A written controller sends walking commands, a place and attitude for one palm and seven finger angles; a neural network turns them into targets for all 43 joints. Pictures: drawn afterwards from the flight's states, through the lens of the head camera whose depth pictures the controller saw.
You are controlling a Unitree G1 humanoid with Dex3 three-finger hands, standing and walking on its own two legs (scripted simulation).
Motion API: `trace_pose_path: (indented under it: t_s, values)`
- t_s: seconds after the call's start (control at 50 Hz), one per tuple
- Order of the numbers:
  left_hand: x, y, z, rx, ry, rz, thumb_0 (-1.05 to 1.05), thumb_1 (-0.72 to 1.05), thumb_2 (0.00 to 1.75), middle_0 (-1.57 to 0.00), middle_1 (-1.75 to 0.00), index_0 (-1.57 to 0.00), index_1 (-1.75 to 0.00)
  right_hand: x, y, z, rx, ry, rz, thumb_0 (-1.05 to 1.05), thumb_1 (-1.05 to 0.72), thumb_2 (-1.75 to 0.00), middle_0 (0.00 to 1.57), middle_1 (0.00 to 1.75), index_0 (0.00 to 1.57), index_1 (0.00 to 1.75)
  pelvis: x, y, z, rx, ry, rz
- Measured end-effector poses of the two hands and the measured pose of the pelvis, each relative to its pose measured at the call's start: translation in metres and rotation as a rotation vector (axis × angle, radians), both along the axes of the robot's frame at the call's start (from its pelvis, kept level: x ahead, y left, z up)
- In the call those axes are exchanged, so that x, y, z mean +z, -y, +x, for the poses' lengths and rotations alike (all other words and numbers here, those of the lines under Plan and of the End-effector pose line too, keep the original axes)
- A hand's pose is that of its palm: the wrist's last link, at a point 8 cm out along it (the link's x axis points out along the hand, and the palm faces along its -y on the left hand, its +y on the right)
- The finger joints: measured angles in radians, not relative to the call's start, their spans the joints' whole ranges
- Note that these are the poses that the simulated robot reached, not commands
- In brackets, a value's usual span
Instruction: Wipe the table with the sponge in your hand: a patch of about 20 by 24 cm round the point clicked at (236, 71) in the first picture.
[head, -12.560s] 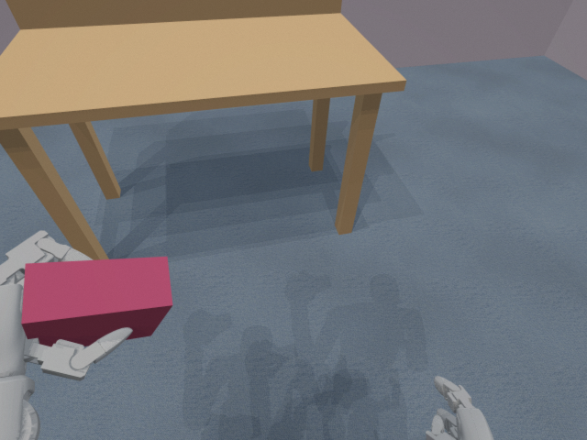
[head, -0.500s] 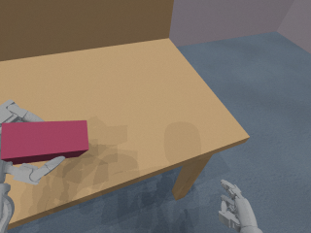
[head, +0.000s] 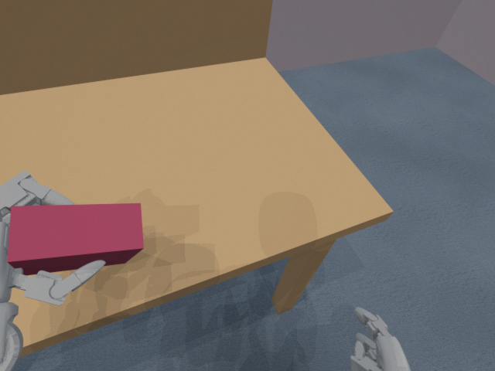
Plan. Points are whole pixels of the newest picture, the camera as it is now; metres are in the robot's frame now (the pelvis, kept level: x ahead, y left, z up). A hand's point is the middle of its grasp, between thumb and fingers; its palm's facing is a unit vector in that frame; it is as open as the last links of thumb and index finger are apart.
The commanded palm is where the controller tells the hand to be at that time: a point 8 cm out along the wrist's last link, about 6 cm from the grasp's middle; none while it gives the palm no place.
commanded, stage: look again from close up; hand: left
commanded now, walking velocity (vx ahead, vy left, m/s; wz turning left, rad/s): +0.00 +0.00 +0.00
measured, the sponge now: (97, 239) +0.23 +0.21 +0.14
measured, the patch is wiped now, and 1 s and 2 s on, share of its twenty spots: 0.00 0.00 0.00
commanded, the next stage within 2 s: turn the palm down, sponge in hand in 0.04 s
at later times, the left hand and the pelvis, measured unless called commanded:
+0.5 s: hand (59, 269) +0.19 +0.23 +0.16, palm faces +0.34 -0.73 -0.59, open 9.6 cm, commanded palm +0.15 +0.27 +0.19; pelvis -0.02 -0.04 -0.01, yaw +2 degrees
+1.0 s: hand (53, 245) +0.21 +0.24 +0.17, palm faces +0.32 -0.43 -0.84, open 9.6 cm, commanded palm +0.17 +0.25 +0.21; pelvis +0.00 -0.05 -0.01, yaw +2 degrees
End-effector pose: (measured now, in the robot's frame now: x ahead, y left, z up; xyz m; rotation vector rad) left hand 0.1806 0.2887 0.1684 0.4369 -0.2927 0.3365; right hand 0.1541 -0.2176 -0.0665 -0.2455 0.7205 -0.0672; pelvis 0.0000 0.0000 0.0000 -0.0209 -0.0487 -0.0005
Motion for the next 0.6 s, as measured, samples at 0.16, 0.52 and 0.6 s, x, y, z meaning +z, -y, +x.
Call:
trace_pose_path:
  t_s: [0.16,0.52,0.6]
  values:
    - [0.005,0.004,-0.004,-0.017,0.006,0.041,0.0,-0.44,1.01,-0.79,-1.35,-0.79,-1.35,0.004,0.007,-0.002,0.002,0.025,-0.016,0.02,-0.91,-0.9,0.21,0.3,0.2,0.3,-0.001,0.005,-0.006,0.014,0.0,-0.001]
    - [0.016,0.023,-0.034,0.105,-0.167,0.22,0.0,-0.44,1.01,-0.79,-1.36,-0.78,-1.35,-0.01,0.032,0.034,0.111,0.08,-0.001,0.02,-0.91,-0.9,0.21,0.3,0.2,0.3,-0.013,0.04,-0.02,0.05,-0.031,0.036]
    - [0.023,0.011,-0.035,0.247,-0.18,0.269,0.0,-0.44,1.01,-0.79,-1.36,-0.78,-1.35,-0.019,0.037,0.037,0.116,0.056,0.0,0.02,-0.91,-0.9,0.21,0.3,0.2,0.3,-0.014,0.051,-0.021,0.068,-0.03,0.032]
